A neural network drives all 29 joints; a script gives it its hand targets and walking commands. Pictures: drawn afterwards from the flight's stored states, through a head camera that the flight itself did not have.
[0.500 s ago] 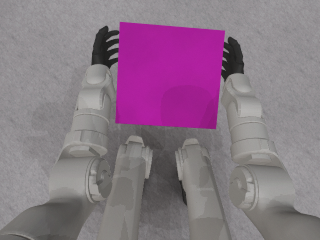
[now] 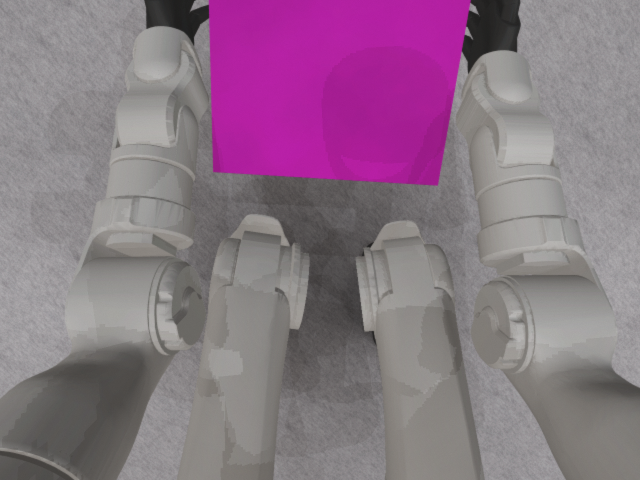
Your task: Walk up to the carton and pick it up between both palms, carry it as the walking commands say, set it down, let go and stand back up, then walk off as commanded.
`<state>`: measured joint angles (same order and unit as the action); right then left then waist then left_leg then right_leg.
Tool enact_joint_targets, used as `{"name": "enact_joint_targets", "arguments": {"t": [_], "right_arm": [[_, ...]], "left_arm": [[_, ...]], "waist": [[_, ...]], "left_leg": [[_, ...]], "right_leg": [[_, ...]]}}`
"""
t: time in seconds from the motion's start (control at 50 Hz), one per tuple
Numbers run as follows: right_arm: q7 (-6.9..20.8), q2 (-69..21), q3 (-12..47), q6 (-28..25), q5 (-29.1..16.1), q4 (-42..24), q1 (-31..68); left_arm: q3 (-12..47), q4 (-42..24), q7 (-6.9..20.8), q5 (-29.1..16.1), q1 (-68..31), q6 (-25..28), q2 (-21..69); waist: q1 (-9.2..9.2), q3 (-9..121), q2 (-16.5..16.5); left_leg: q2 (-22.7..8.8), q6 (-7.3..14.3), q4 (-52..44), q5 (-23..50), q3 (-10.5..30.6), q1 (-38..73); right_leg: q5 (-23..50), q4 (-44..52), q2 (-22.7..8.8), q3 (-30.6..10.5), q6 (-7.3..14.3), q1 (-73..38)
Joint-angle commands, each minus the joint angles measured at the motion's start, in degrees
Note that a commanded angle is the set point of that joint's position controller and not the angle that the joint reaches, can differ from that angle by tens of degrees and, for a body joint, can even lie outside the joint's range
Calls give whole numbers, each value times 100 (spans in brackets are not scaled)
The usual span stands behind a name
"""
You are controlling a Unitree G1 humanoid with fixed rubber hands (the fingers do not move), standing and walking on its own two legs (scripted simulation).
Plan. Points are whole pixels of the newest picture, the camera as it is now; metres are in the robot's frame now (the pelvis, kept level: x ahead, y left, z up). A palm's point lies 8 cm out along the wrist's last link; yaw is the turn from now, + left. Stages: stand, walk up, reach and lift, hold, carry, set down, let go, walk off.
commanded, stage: set down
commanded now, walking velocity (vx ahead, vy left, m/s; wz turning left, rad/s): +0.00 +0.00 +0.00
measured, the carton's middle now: (327, 70) +0.50 +0.02 -0.22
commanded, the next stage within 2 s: none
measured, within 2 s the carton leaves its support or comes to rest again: rests again in 0.80 s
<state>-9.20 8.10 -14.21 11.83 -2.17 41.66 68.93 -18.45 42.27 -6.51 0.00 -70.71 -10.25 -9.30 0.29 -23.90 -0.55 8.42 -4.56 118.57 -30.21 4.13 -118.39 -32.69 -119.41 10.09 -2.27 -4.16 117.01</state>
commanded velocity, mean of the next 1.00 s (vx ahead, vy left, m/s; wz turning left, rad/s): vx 0.00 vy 0.00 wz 0.00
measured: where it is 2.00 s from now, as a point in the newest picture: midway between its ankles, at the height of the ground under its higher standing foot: (321, 311)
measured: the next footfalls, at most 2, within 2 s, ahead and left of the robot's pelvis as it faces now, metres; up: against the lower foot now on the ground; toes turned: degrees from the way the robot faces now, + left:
none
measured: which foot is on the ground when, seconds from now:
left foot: down 0.00-1.00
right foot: down 0.00-1.00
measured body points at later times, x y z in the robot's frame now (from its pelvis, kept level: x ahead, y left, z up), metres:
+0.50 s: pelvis +0.00 +0.00 -0.04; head +0.35 +0.01 +0.22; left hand +0.54 +0.16 -0.20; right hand +0.53 -0.14 -0.21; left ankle +0.13 +0.12 -0.38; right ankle +0.12 -0.12 -0.38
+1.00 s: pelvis +0.00 +0.00 -0.05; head +0.35 +0.01 +0.22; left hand +0.54 +0.17 -0.21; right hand +0.53 -0.14 -0.21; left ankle +0.13 +0.12 -0.38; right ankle +0.12 -0.11 -0.38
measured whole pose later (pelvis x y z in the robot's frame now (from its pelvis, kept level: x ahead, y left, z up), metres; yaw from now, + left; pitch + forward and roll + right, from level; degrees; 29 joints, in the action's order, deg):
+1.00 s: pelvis +0.00 +0.00 -0.05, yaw +0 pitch +25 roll -1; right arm -9.1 11.9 -9.7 9.8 -5.4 55.4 77.3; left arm -11.1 59.1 -7.5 -6.4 -79.2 -8.9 -15.8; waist -0.1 -29.0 0.1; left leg 6.8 -3.3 129.0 -31.1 2.0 -122.9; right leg -33.8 -130.0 8.6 -1.0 -3.8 121.4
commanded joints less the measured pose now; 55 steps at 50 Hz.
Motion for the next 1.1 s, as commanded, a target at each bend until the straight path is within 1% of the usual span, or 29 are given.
{"name": "enact_joint_targets", "arguments": {"t": [0.0, 0.04, 0.06, 0.08, 0.1, 0.12, 0.14, 0.16, 0.2, 0.22, 0.26, 0.28, 0.32, 0.36, 0.38, 0.42, 0.46, 0.5, 0.52, 0.54, 0.56, 0.6, 0.68, 0.74, 0.78, 0.84, 0.9, 1.04, 1.08], "right_arm": [[1106, -5302, 3142, -243, -852, -1468, 4086], [1073, -5050, 3180, -200, -970, -1571, 4373], [1055, -4965, 3174, -167, -975, -1495, 4438], [1022, -4922, 3235, -186, -1056, -1805, 4616], [1001, -4855, 3203, -210, -1129, -1810, 4843], [983, -4870, 3164, -234, -1211, -1882, 5012], [978, -4889, 3103, -238, -1231, -1831, 5079], [994, -4946, 3060, -225, -1209, -1695, 5068], [1056, -4979, 2867, -172, -1072, -1085, 4900], [1114, -5034, 2761, -140, -960, -763, 4773], [1270, -5189, 2568, -72, -745, -186, 4470], [1350, -5247, 2471, -47, -643, 2, 4350], [1483, -5338, 2316, -36, -505, 140, 4163], [1555, -5457, 2332, -107, -544, -119, 4174], [1567, -5552, 2413, -147, -612, -289, 4240], [1538, -5649, 2629, -231, -795, -641, 4424], [1470, -5627, 2879, -291, -993, -964, 4628], [1413, -5501, 3042, -305, -1127, -1118, 4809], [1400, -5404, 3046, -295, -1115, -1057, 4865], [1375, -5327, 3058, -303, -1092, -1062, 4888], [1348, -5294, 3048, -308, -1090, -978, 4829], [1316, -5316, 2908, -303, -1019, -659, 4590], [1386, -5301, 2561, -289, -794, 37, 4253], [1450, -5247, 2407, -313, -689, 207, 4310], [1480, -5236, 2406, -366, -699, 124, 4456], [1483, -5219, 2525, -462, -797, -48, 4646], [1490, -5198, 2518, -475, -768, 131, 4422], [1526, -5183, 2364, -534, -689, 352, 4202], [1529, -5167, 2317, -552, -655, 442, 4157]], "left_arm": [[3534, -679, 1057, -795, -3235, -116, 5486], [3651, -817, 995, -935, -3515, -150, 5207], [3652, -755, 971, -987, -3460, -172, 5142], [3739, -1134, 928, -1172, -3584, -143, 5223], [3753, -1199, 900, -1299, -3933, -122, 5134], [3772, -1312, 885, -1357, -4192, -106, 5103], [3742, -1307, 882, -1347, -4310, -101, 5065], [3687, -1280, 892, -1310, -4378, -98, 5043], [3496, -696, 954, -1131, -4336, -111, 5063], [3390, -305, 1016, -1034, -4194, -139, 5140], [3133, 462, 1187, -810, -3789, -218, 5334], [3000, 754, 1279, -709, -3616, -252, 5420], [2762, 1016, 1432, -558, -3364, -284, 5536], [2718, 801, 1493, -590, -3323, -230, 5673], [2766, 638, 1489, -647, -3391, -184, 5702], [2915, 340, 1433, -790, -3521, -78, 5721], [3103, 50, 1351, -943, -3678, 4, 5647], [3198, -123, 1274, -1026, -3798, 35, 5496], [3153, -18, 1249, -1063, -3727, 31, 5490], [3170, -80, 1232, -1131, -3719, 47, 5541], [3210, -124, 1235, -1194, -3855, 61, 5487], [3261, -194, 1263, -1224, -4059, 96, 5368], [3141, 205, 1334, -1074, -4116, 109, 5239], [2990, 493, 1387, -973, -4097, 112, 5199], [2920, 572, 1393, -958, -4081, 145, 5220], [2897, 664, 1353, -998, -3985, 218, 5291], [2858, 817, 1341, -965, -3841, 251, 5266], [2801, 812, 1376, -950, -3898, 341, 5199], [2743, 885, 1379, -911, -3862, 361, 5158]], "waist": [[-15, 11696, 106], [-34, 12233, 104], [-50, 12032, 122], [-81, 12061, 204], [-154, 11985, 209], [-151, 11939, 209], [-106, 11748, 221], [-14, 11616, 214], [-26, 10598, 216], [-66, 10075, 199], [-85, 9154, 160], [-91, 8842, 134], [-84, 8658, 91], [-60, 9153, 102], [-10, 9525, 87], [24, 10016, 19], [27, 10520, -73], [91, 10882, -120], [108, 10678, -140], [119, 10511, -172], [2, 10278, -199], [-102, 9860, -153], [-144, 8993, 50], [-128, 8584, 89], [-88, 8591, 59], [-25, 8790, 0], [-45, 8579, -34], [-99, 8196, 18], [-89, 7976, 22]], "left_leg": [[12, 234, -729, 1946, -806, 4342], [-46, 229, -619, 1981, -785, 4706], [-82, 208, -574, 2037, -807, 4748], [-72, 188, -479, 2329, -810, 4933], [-90, 210, -436, 2250, -793, 4953], [-92, 237, -418, 2134, -793, 4872], [-108, 268, -409, 1992, -809, 4716], [-109, 298, -430, 1866, -812, 4553], [-145, 336, -480, 1365, -825, 4024], [-144, 353, -498, 1102, -820, 3738], [-117, 383, -517, 638, -832, 3151], [-100, 397, -512, 510, -834, 2920], [-70, 417, -452, 558, -846, 2682], [-26, 400, -301, 1114, -869, 2827], [-5, 395, -251, 1389, -870, 2916], [2, 404, -156, 1829, -850, 3071], [-14, 413, -81, 2100, -811, 3308], [-46, 419, -59, 2127, -815, 3532], [-61, 419, -88, 2043, -840, 3497], [-42, 420, -69, 2078, -845, 3440], [-59, 432, -83, 1919, -827, 3349], [-63, 430, -96, 1662, -832, 3079], [-90, 420, -144, 1168, -845, 2753], [-95, 428, -147, 954, -816, 2592], [-87, 435, -116, 1040, -792, 2598], [-74, 439, -47, 1358, -763, 2700], [-67, 437, -33, 1395, -732, 2605], [-65, 435, 40, 1463, -703, 2403], [-65, 442, 41, 1409, -690, 2300]], "right_leg": [[1944, 897, 7, 786, 171, -3708], [1931, 748, -47, 824, 193, -3970], [1949, 698, -72, 833, 221, -3983], [2197, 628, -73, 848, 233, -3989], [2130, 607, -89, 843, 232, -3908], [2029, 565, -100, 851, 252, -3895], [1885, 517, -107, 853, 284, -3801], [1754, 494, -117, 833, 301, -3820], [1300, 530, -132, 792, 310, -3326], [1059, 560, -142, 782, 310, -3075], [661, 615, -154, 778, 297, -2667], [555, 633, -161, 778, 287, -2523], [620, 624, -172, 767, 279, -2409], [1149, 528, -159, 764, 288, -2522], [1409, 478, -146, 762, 288, -2628], [1831, 387, -123, 760, 279, -2741], [2098, 323, -101, 747, 257, -2963], [2111, 294, -96, 731, 241, -3212], [1997, 304, -100, 741, 249, -3224], [1995, 292, -105, 744, 272, -3256], [1924, 333, -103, 730, 272, -3228], [1755, 355, -121, 706, 302, -3090], [1276, 379, -146, 683, 340, -2574], [1022, 361, -174, 690, 344, -2261], [1064, 320, -181, 701, 340, -2191], [1305, 246, -184, 716, 329, -2219], [1335, 234, -193, 710, 327, -2138], [1409, 169, -199, 665, 359, -1891], [1347, 161, -198, 649, 367, -1759]]}}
